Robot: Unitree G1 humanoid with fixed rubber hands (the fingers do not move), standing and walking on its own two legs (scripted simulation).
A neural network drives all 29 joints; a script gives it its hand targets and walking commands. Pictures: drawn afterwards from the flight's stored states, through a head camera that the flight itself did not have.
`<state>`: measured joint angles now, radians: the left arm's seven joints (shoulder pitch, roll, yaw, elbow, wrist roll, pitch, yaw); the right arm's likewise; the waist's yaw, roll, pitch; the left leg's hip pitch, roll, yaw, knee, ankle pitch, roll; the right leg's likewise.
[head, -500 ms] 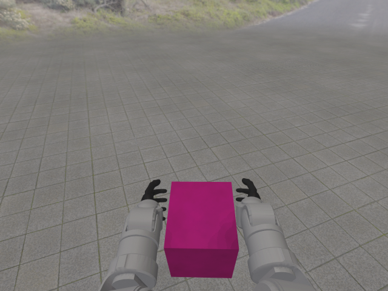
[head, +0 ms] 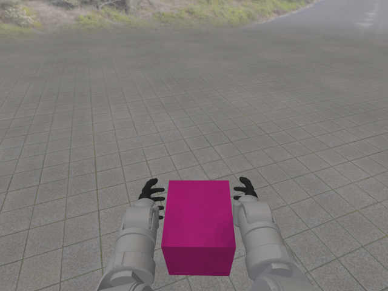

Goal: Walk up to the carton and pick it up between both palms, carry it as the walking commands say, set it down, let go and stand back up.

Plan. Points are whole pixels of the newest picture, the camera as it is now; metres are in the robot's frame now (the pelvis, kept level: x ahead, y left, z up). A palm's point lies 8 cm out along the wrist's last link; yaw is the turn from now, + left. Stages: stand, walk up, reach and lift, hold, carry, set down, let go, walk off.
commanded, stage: reach and lift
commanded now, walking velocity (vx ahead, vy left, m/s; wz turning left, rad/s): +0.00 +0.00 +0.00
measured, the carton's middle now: (198, 227) +0.33 +0.00 -0.04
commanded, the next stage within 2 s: hold in 0.46 s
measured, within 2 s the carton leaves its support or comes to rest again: neither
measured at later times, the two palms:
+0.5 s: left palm (145, 209) +0.31 +0.12 +0.06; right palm (252, 208) +0.31 -0.12 +0.07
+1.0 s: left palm (144, 212) +0.30 +0.12 +0.06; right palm (250, 209) +0.30 -0.11 +0.07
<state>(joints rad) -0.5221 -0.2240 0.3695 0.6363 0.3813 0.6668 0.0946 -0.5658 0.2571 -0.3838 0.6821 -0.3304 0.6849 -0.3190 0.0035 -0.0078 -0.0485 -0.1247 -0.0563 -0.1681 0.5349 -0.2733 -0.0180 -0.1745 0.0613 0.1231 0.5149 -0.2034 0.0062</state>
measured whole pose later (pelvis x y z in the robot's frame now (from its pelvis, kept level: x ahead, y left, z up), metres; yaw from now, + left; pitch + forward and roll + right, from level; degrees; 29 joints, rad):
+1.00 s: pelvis -0.01 +0.01 +0.00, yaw -1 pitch -3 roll +1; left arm -0.42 -0.20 0.22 0.48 0.33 0.75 0.09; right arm -0.50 0.22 -0.24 0.54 -0.27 0.77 -0.30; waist 0.00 0.00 -0.13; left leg -0.26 -0.05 -0.08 0.60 -0.39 0.02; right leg -0.31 0.04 0.14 0.55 -0.20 0.02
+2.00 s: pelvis +0.03 +0.17 -0.01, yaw -41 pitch +5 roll +0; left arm -0.29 -0.16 0.01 -0.28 0.06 1.20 0.28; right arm -0.33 0.17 -0.05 -0.18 -0.06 1.18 -0.30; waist 0.04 -0.01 -0.09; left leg -0.40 0.06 0.26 0.68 -0.36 0.08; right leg -0.38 -0.02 -0.13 0.66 -0.34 -0.04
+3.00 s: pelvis +0.18 +0.36 -0.01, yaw -79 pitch +4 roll -1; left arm -0.25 -0.15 0.02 -0.29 0.08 1.20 0.27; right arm -0.31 0.17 -0.02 -0.19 -0.03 1.17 -0.27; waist 0.02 -0.04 -0.06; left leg -0.43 0.07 0.14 0.64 -0.30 0.03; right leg -0.58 -0.03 -0.03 1.06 -0.51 0.02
